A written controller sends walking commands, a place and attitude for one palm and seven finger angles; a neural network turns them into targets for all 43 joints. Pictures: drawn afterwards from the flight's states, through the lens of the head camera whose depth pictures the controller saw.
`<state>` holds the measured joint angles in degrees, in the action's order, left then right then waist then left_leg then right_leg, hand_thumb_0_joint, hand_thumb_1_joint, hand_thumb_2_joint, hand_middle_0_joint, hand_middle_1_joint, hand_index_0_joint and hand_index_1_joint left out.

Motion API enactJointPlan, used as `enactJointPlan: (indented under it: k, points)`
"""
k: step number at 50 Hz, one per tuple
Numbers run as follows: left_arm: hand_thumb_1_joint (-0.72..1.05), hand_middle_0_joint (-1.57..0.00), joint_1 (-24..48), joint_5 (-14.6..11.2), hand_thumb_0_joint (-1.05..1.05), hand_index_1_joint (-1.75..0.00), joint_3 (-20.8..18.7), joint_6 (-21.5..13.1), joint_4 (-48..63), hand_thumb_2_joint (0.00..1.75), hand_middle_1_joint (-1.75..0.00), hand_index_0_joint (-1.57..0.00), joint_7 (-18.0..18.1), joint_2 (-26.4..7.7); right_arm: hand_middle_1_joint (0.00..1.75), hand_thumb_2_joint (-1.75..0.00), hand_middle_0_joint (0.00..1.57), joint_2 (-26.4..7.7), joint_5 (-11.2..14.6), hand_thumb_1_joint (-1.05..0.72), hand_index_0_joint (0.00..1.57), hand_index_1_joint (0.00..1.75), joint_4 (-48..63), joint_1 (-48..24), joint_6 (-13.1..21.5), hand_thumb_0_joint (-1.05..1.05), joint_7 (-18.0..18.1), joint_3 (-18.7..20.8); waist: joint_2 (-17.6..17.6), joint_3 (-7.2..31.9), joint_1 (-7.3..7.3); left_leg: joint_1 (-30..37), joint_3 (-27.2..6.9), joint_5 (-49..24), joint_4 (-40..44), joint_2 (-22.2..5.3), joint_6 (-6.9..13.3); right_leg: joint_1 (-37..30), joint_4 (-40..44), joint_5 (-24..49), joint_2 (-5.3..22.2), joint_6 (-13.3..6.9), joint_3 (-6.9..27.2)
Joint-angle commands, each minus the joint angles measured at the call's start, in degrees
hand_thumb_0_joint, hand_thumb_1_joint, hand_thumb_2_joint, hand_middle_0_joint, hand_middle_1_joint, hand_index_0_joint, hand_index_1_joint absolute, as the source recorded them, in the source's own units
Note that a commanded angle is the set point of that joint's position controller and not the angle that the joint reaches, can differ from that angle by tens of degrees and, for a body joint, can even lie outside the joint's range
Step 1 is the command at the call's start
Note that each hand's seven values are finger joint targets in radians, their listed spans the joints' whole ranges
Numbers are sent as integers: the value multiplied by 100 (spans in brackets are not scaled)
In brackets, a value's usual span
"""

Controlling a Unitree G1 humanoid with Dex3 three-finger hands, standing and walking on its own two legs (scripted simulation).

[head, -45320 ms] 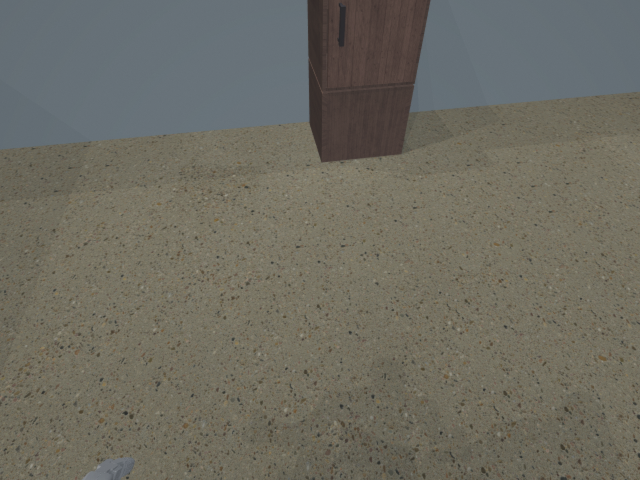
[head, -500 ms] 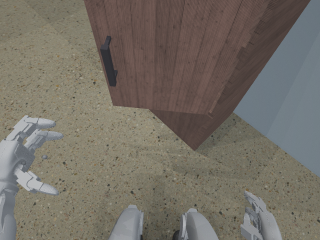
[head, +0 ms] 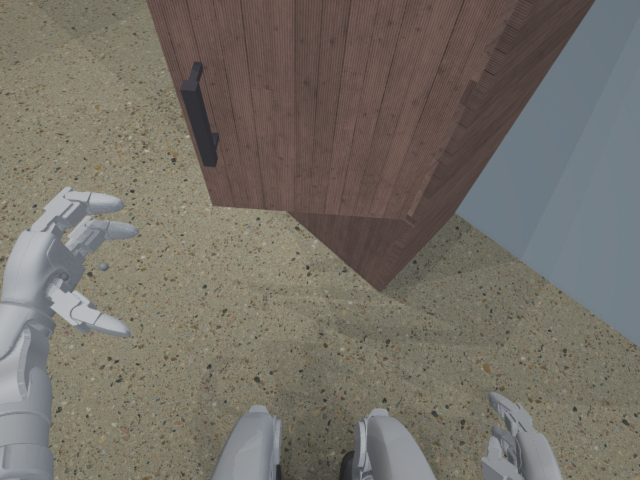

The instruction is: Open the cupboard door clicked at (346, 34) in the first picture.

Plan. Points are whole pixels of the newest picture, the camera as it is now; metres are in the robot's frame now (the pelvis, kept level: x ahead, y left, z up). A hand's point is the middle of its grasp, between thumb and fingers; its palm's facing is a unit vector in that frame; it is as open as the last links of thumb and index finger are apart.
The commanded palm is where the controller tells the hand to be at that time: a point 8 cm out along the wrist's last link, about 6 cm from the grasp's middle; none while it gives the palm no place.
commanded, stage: move the hooked fingers beside the handle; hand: left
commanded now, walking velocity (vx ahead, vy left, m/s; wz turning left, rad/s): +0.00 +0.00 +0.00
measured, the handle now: (204, 118) +0.58 +0.20 +0.04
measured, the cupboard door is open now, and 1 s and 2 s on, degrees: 41 41 41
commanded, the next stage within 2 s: none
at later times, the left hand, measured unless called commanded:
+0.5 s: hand (119, 210) +0.42 +0.27 +0.04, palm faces +0.00 -1.00 -0.03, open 13.9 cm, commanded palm +0.40 +0.31 +0.04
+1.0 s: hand (138, 168) +0.48 +0.26 +0.04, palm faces -0.02 -1.00 -0.03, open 14.0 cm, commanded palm +0.48 +0.30 +0.03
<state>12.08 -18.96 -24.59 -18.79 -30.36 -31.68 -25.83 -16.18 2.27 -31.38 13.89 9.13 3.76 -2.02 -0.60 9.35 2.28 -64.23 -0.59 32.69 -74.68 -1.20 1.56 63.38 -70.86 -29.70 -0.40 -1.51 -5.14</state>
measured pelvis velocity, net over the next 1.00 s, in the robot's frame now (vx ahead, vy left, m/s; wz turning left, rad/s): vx -0.01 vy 0.01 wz -0.03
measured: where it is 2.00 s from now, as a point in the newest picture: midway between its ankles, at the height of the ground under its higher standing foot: outside the picture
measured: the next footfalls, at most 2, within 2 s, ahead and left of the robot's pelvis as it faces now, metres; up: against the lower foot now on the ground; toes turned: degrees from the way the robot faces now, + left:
none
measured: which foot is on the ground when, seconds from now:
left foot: down 0.00-1.00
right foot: down 0.00-1.00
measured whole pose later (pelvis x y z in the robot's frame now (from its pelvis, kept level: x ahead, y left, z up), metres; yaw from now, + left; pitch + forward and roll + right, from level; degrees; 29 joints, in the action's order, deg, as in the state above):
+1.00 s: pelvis -0.01 +0.01 -0.02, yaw -1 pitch +27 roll -5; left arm 48.6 -8.1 -27.8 -23.2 -65.0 -27.2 -37.8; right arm -17.1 0.5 -35.2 17.7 -0.3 2.3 -3.6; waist -0.8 7.8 8.6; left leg -73.3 -1.0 32.6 -78.5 -1.9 2.1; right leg 71.8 -73.2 -28.6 -1.0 -1.1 -5.5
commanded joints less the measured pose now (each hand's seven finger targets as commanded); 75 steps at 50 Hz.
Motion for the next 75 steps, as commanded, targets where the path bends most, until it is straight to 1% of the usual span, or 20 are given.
enactJointPlan:
  k: [1,6,13,15,20,24,27,37,40,42,44,45,48,53,57,61,67,70,73,75]
  points:
    - [-50,-30,1295,-127,0,-120,-682,-441,721,30,-120,-30,240,-1541,30,-90,20,-917,-1,-90,20,30,661,297,114,0,50,420,-477,2110,-104,1376,-178,-1835,1077,65,-13,-1361,882,1194,-84,-2,349]
    - [-50,-30,1830,40,0,-120,-529,-597,313,30,-120,-30,218,-1573,30,-90,20,-997,-17,-90,20,30,524,461,4,0,38,444,-380,2101,63,1376,-191,-1704,1050,27,4,-1197,901,1103,-108,6,366]
    - [-50,-30,2599,154,0,-120,-255,-711,192,30,-120,-30,179,-1443,30,-90,20,-1033,-28,-90,20,30,373,597,-95,0,30,487,-750,2345,122,2072,-387,-2127,1149,-28,-92,-762,860,1127,-104,-36,237]
    - [-50,-30,2765,174,0,-120,-515,-760,90,30,-120,-30,277,-1711,30,-90,20,-1046,-56,-90,20,30,289,675,-129,0,31,490,-717,2529,71,2124,-388,-2292,1099,-29,-106,-837,836,1238,-116,-40,255]
    - [-50,-30,3219,403,0,-120,-702,-805,-530,30,-120,-30,456,-2044,30,-90,20,-1044,-96,-90,20,30,224,731,-285,0,9,427,-708,2393,98,1766,-329,-2181,1034,-11,-87,-908,758,1272,-114,-41,272]
    - [-50,-30,3485,471,0,-120,-367,-857,-574,30,-120,-30,437,-1739,30,-90,20,-1037,-104,-90,20,30,267,809,-361,0,-46,443,-993,2579,175,2120,-386,-2529,1004,-35,-114,-667,719,1340,-133,-64,236]
    - [-50,-30,3677,497,0,-120,-354,-815,-1011,30,-120,-30,383,-1770,30,-90,20,-1087,-97,-90,20,30,154,905,-463,0,-60,462,-582,2483,292,1990,-391,-2413,948,-65,-80,-676,788,1392,-143,-17,244]
    - [-50,-30,4924,743,0,-120,-772,-1028,-1653,30,-120,-30,457,-2616,30,-90,20,-1129,-169,-90,20,30,27,1047,-666,0,-45,376,-719,2705,372,1554,-347,-2172,713,-33,0,-730,650,1369,-148,-14,331]
    - [-50,-30,5123,795,0,-120,-685,-1058,-1791,30,-120,-30,411,-2642,30,-90,20,-1143,-177,-90,20,30,1,1092,-715,0,-59,359,-997,2874,420,1711,-378,-2271,677,-41,-13,-601,616,1386,-171,-29,324]
    - [-50,-30,5199,835,0,-120,-721,-986,-2018,30,-120,-30,392,-2757,30,-90,20,-1181,-178,-90,20,30,-22,1129,-763,0,-63,339,-964,2732,457,1641,-408,-2207,666,-53,-13,-494,626,1295,-171,-29,300]
    - [-50,-30,5529,838,0,-120,-461,-927,-2086,30,-120,-30,367,-2525,30,-90,20,-1171,-182,-90,20,30,-23,1167,-794,0,-60,322,-962,2673,614,1657,-465,-2141,661,-58,9,-339,616,1220,-189,-31,259]
    - [-50,-30,5478,913,0,-120,-486,-866,-2281,30,-120,-30,365,-2606,30,-90,20,-1206,-179,-90,20,30,-43,1191,-821,0,-55,326,-982,2666,587,1640,-463,-2075,655,-70,-4,-245,623,1153,-182,-24,264]
    - [-50,-30,5910,964,0,-120,-475,-744,-2472,30,-120,-30,453,-2733,30,-90,20,-1237,-190,-90,20,30,-74,1264,-870,0,-39,284,-922,2537,740,1406,-475,-1876,587,-72,36,-135,640,1057,-181,-3,272]
    - [-50,-30,6495,1132,0,-120,-613,-822,-2301,30,-120,-30,613,-3149,30,-90,20,-1257,-261,-90,20,30,-84,1384,-930,0,-58,237,-1292,3095,771,1618,-547,-2252,446,-79,8,-72,478,1202,-192,-25,245]
    - [-50,-30,6665,1276,0,-120,-638,-703,-2700,30,-120,-30,714,-3351,30,-90,20,-1285,-279,-90,20,30,-75,1469,-1026,0,-81,170,-1275,2883,892,1404,-560,-2222,378,-110,22,44,452,1194,-205,-7,226]
    - [-50,-30,6985,1433,0,-120,-621,-547,-2828,30,-120,-30,779,-3529,30,-90,20,-1310,-305,-90,20,30,-45,1600,-1098,0,-88,124,-1377,3005,986,1374,-590,-2334,308,-131,39,119,408,1276,-216,-1,212]
    - [-50,-30,6445,1421,0,-120,-914,-450,-2784,30,-120,-30,679,-3841,30,-90,20,-1301,-305,-90,20,30,80,1705,-1232,0,-128,103,-1262,3291,826,1266,-510,-2600,271,-151,54,-294,382,1626,-240,23,241]
    - [-50,-30,6556,1372,0,-120,-857,-495,-2481,30,-120,-30,645,-3727,30,-90,20,-1281,-306,-90,20,30,81,1716,-1245,0,-163,122,-1450,3390,829,1457,-535,-2682,297,-170,44,-250,396,1642,-255,19,232]
    - [-50,-30,6589,1324,0,-120,-1070,-524,-2409,30,-120,-30,660,-3956,30,-90,20,-1283,-289,-90,20,30,26,1746,-1259,0,-152,134,-1273,3317,852,1334,-508,-2567,302,-181,67,-386,460,1642,-271,37,257]
    - [-50,-30,6741,1311,0,-120,-927,-560,-2340,30,-120,-30,654,-3761,30,-90,20,-1275,-295,-90,20,30,-39,1755,-1246,0,-165,146,-1434,3365,928,1548,-557,-2673,300,-181,51,-206,459,1645,-276,26,242]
